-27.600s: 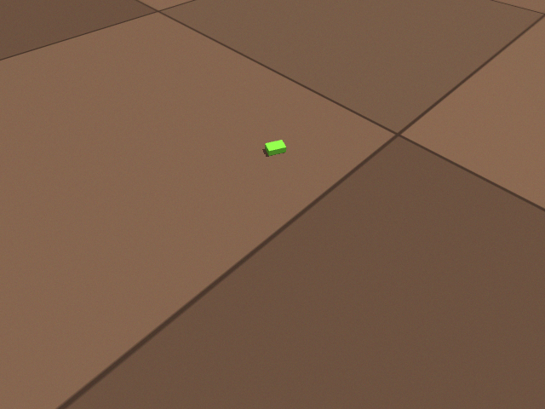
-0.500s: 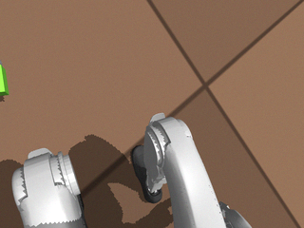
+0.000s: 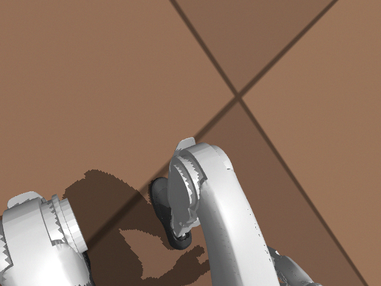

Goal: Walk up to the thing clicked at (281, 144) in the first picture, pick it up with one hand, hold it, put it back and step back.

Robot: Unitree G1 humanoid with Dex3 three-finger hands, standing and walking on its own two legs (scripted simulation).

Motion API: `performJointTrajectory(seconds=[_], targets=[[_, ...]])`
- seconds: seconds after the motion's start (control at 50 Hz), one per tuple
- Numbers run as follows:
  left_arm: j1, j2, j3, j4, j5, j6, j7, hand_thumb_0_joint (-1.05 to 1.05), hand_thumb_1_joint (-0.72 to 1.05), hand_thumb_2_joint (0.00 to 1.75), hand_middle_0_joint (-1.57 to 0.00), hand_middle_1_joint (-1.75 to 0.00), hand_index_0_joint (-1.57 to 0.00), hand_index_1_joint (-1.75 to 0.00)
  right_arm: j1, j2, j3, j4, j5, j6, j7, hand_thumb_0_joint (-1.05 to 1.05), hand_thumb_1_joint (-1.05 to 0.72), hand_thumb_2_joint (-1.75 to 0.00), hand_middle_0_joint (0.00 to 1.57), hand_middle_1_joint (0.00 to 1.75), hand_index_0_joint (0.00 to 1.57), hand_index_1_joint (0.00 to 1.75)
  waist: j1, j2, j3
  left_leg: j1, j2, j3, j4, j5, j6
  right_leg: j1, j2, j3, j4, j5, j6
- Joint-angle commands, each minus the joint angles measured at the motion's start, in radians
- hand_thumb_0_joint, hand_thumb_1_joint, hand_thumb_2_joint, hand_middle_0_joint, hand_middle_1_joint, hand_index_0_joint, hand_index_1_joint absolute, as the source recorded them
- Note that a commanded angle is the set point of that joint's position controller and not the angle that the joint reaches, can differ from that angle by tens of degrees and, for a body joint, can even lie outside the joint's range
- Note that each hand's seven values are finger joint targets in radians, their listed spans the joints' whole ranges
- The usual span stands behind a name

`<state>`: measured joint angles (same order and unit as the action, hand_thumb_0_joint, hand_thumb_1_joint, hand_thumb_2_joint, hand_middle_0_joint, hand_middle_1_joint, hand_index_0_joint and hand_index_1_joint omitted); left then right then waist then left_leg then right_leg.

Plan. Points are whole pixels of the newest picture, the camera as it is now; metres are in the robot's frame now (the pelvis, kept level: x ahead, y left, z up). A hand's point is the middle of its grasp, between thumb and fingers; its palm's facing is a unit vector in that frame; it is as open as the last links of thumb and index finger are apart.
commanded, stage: rest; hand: left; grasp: from above
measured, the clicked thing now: out of the picture +0.49 +0.31 -0.27
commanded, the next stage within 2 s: open in 0.50 s
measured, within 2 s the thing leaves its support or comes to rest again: rests again in 0.26 s
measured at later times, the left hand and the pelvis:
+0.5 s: hand out of the picture +0.47 +0.30 -0.25, palm faces -0.47 -0.09 -0.88, open 9.6 cm; pelvis +0.00 +0.00 +0.00, yaw -1 degrees
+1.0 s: hand out of the picture +0.48 +0.30 -0.25, palm faces -0.46 -0.08 -0.88, open 10.9 cm; pelvis +0.00 +0.00 +0.00, yaw -2 degrees
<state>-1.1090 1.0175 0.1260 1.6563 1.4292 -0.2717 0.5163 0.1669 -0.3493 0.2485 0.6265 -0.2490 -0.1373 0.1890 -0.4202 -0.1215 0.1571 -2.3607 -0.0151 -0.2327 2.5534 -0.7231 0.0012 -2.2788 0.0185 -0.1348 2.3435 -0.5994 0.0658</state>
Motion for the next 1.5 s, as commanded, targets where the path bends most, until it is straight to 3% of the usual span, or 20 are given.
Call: performJointTrajectory(seconds=[0.0, 0.08, 0.14, 0.2, 0.24, 0.3, 0.32, 0.36, 0.44, 0.58, 0.66, 0.74, 0.76, 0.94, 1.02, 1.1, 1.24, 1.32, 1.38, 1.48], targets=[[-0.31, 0.214, -0.012, -0.113, -0.024, 0.001, 0.065, 0.0, 0.75, 0.58, -1.04, -0.53, -1.07, -0.5, 0.196, -0.333, -0.098, 0.014, 0.004, -0.002, -0.009, 0.0, -0.9, -0.9, 0.2, 0.3, 0.2, 0.3, -0.056, 0.587, -0.657, 0.54, 0.03, 0.098, -0.28, 0.26, -0.005, 0.344, 0.038, -0.13, -0.162, 0.215, -0.097], [-0.31, 0.236, -0.005, -0.093, -0.03, 0.009, 0.075, 0.0, 0.74, 0.57, -1.04, -0.51, -1.06, -0.48, 0.197, -0.331, -0.087, 0.022, 0.007, -0.012, -0.005, 0.0, -0.9, -0.9, 0.2, 0.3, 0.2, 0.3, -0.06, 0.576, -0.647, 0.533, 0.034, 0.092, -0.284, 0.241, 0.001, 0.35, 0.043, -0.134, -0.166, 0.212, -0.091], [-0.313, 0.213, -0.024, -0.088, -0.035, 0.015, 0.072, 0.0, 0.73, 0.57, -1.03, -0.51, -1.06, -0.49, 0.191, -0.343, -0.081, 0.014, 0.004, -0.027, 0.005, 0.0, -0.9, -0.9, 0.2, 0.3, 0.2, 0.3, -0.077, 0.583, -0.617, 0.55, 0.036, 0.089, -0.276, 0.248, -0.002, 0.332, 0.038, -0.134, -0.159, 0.219, -0.088], [-0.321, 0.252, -0.006, -0.082, -0.041, 0.012, 0.079, 0.0, 0.71, 0.53, -1.02, -0.49, -1.05, -0.47, 0.179, -0.343, -0.067, 0.008, 0.009, -0.035, 0.002, 0.0, -0.9, -0.9, 0.2, 0.3, 0.2, 0.3, -0.068, 0.556, -0.613, 0.512, 0.034, 0.086, -0.271, 0.232, 0.003, 0.348, 0.039, -0.135, -0.172, 0.205, -0.091], [-0.314, 0.237, -0.019, -0.078, -0.043, 0.01, 0.08, 0.0, 0.7, 0.53, -1.02, -0.49, -1.04, -0.47, 0.177, -0.337, -0.064, 0.009, 0.01, -0.037, 0.007, 0.0, -0.9, -0.9, 0.2, 0.3, 0.2, 0.3, -0.072, 0.557, -0.613, 0.512, 0.036, 0.085, -0.279, 0.217, 0.003, 0.351, 0.042, -0.133, -0.167, 0.199, -0.087], [-0.306, 0.222, -0.03, -0.075, -0.042, 0.011, 0.079, 0.0, 0.67, 0.54, -1.0, -0.49, -1.02, -0.47, 0.181, -0.348, -0.063, 0.003, 0.006, -0.047, 0.012, 0.0, -0.9, -0.9, 0.2, 0.3, 0.2, 0.3, -0.084, 0.572, -0.623, 0.551, 0.04, 0.075, -0.274, 0.255, -0.003, 0.351, 0.038, -0.138, -0.158, 0.228, -0.086], [-0.313, 0.254, -0.018, -0.084, -0.044, 0.01, 0.085, 0.0, 0.67, 0.52, -1.0, -0.49, -1.02, -0.47, 0.182, -0.341, -0.059, 0.01, 0.011, -0.044, 0.012, 0.0, -0.9, -0.9, 0.2, 0.3, 0.2, 0.3, -0.073, 0.58, -0.638, 0.534, 0.039, 0.08, -0.282, 0.246, 0.002, 0.377, 0.047, -0.136, -0.167, 0.223, -0.086], [-0.316, 0.256, -0.016, -0.078, -0.044, 0.009, 0.087, 0.0, 0.69, 0.52, -1.01, -0.49, -1.03, -0.46, 0.177, -0.348, -0.054, 0.007, 0.01, -0.048, 0.013, 0.0, -0.9, -0.9, 0.2, 0.3, 0.2, 0.3, -0.082, 0.582, -0.606, 0.523, 0.04, 0.074, -0.276, 0.242, -0.002, 0.356, 0.039, -0.139, -0.165, 0.218, -0.088], [-0.302, 0.262, -0.017, -0.071, -0.04, 0.01, 0.101, 0.0, 0.66, 0.5, -0.98, -0.48, -1.01, -0.45, 0.185, -0.343, -0.042, 0.008, 0.003, -0.049, 0.017, 0.0, -0.9, -0.9, 0.2, 0.3, 0.2, 0.3, -0.083, 0.589, -0.646, 0.552, 0.046, 0.07, -0.273, 0.293, -0.004, 0.4, 0.046, -0.143, -0.161, 0.266, -0.083], [-0.301, 0.261, -0.032, -0.059, -0.06, 0.014, 0.102, 0.0, 0.63, 0.49, -0.98, -0.46, -0.99, -0.44, 0.173, -0.349, -0.034, 0.011, 0.009, -0.057, 0.018, 0.0, -0.9, -0.9, 0.2, 0.3, 0.2, 0.3, -0.094, 0.559, -0.598, 0.497, 0.044, 0.082, -0.268, 0.238, 0.008, 0.399, 0.049, -0.136, -0.181, 0.229, -0.081], [-0.293, 0.267, -0.034, -0.064, -0.063, 0.016, 0.102, 0.0, 0.31, 0.45, -0.67, -0.45, -0.69, -0.44, 0.179, -0.353, -0.036, 0.014, 0.008, -0.056, 0.015, 0.0, -0.9, -0.9, 0.2, 0.3, 0.2, 0.3, -0.086, 0.564, -0.634, 0.517, 0.048, 0.079, -0.271, 0.264, 0.005, 0.431, 0.053, -0.134, -0.182, 0.252, -0.081], [-0.298, 0.248, -0.043, -0.058, -0.076, 0.013, 0.095, 0.0, 0.07, 0.51, -0.55, -0.53, -0.56, -0.51, 0.171, -0.368, -0.039, 0.012, 0.008, -0.061, 0.014, 0.0, -0.89, -0.9, 0.2, 0.3, 0.2, 0.3, -0.097, 0.563, -0.591, 0.515, 0.049, 0.068, -0.273, 0.23, -0.001, 0.374, 0.041, -0.142, -0.179, 0.217, -0.083], [-0.297, 0.272, -0.035, -0.057, -0.076, 0.011, 0.097, 0.0, 0.04, 0.53, -0.54, -0.53, -0.55, -0.52, 0.165, -0.347, -0.02, 0.017, 0.01, -0.059, 0.013, 0.0, -0.9, -0.9, 0.2, 0.3, 0.2, 0.3, -0.094, 0.564, -0.591, 0.502, 0.052, 0.068, -0.277, 0.227, -0.001, 0.392, 0.045, -0.142, -0.183, 0.216, -0.084], [-0.283, 0.256, -0.059, -0.044, -0.083, 0.013, 0.088, 0.0, -0.1, 0.65, -0.43, -0.64, -0.43, -0.63, 0.156, -0.346, -0.017, 0.008, 0.015, -0.053, 0.01, 0.0, -0.9, -0.9, 0.2, 0.3, 0.2, 0.3, -0.095, 0.553, -0.584, 0.496, 0.052, 0.067, -0.287, 0.206, 0.004, 0.392, 0.046, -0.136, -0.194, 0.211, -0.079], [-0.273, 0.263, -0.044, -0.053, -0.085, 0.015, 0.08, 0.0, -0.17, 0.7, -0.37, -0.7, -0.37, -0.7, 0.167, -0.342, -0.001, 0.016, 0.012, -0.051, 0.012, 0.0, -0.9, -0.9, 0.2, 0.3, 0.2, 0.3, -0.095, 0.558, -0.581, 0.513, 0.057, 0.056, -0.28, 0.26, -0.005, 0.375, 0.041, -0.145, -0.191, 0.235, -0.082], [-0.264, 0.248, -0.058, -0.034, -0.084, 0.011, 0.068, 0.0, -0.2, 0.73, -0.33, -0.74, -0.34, -0.73, 0.162, -0.345, 0.005, 0.006, 0.01, -0.047, 0.015, 0.0, -0.9, -0.9, 0.2, 0.3, 0.2, 0.3, -0.106, 0.557, -0.555, 0.511, 0.058, 0.047, -0.281, 0.264, -0.009, 0.368, 0.036, -0.146, -0.183, 0.236, -0.083], [-0.274, 0.296, -0.04, -0.072, -0.086, 0.003, 0.071, 0.0, -0.27, 0.79, -0.27, -0.8, -0.28, -0.79, 0.171, -0.346, 0.015, 0.0, 0.007, -0.042, 0.007, 0.0, -0.89, -0.9, 0.2, 0.3, 0.2, 0.3, -0.099, 0.557, -0.569, 0.496, 0.055, 0.062, -0.283, 0.222, 0.001, 0.393, 0.041, -0.14, -0.204, 0.212, -0.08], [-0.261, 0.27, -0.061, -0.059, -0.082, 0.0, 0.069, 0.0, -0.31, 0.83, -0.24, -0.82, -0.24, -0.82, 0.163, -0.345, 0.018, -0.009, 0.005, -0.044, 0.003, 0.0, -0.89, -0.9, 0.2, 0.3, 0.2, 0.3, -0.111, 0.55, -0.55, 0.51, 0.06, 0.05, -0.28, 0.22, -0.005, 0.372, 0.039, -0.146, -0.193, 0.207, -0.08], [-0.284, 0.309, -0.032, -0.112, -0.083, -0.002, 0.075, 0.0, -0.34, 0.85, -0.21, -0.84, -0.21, -0.84, 0.169, -0.348, 0.013, 0.002, 0.008, -0.045, 0.002, 0.0, -0.89, -0.9, 0.2, 0.3, 0.2, 0.3, -0.092, 0.601, -0.594, 0.545, 0.064, 0.046, -0.284, 0.254, -0.012, 0.373, 0.036, -0.143, -0.192, 0.223, -0.084], [-0.256, 0.273, -0.057, -0.066, -0.091, 0.003, 0.071, 0.0, -0.36, 0.87, -0.2, -0.85, -0.19, -0.86, 0.16, -0.34, 0.02, -0.007, 0.004, -0.044, 0.003, 0.0, -0.89, -0.9, 0.2, 0.3, 0.2, 0.3, -0.106, 0.558, -0.553, 0.511, 0.063, 0.052, -0.283, 0.227, -0.006, 0.383, 0.042, -0.144, -0.2, 0.214, -0.08]])
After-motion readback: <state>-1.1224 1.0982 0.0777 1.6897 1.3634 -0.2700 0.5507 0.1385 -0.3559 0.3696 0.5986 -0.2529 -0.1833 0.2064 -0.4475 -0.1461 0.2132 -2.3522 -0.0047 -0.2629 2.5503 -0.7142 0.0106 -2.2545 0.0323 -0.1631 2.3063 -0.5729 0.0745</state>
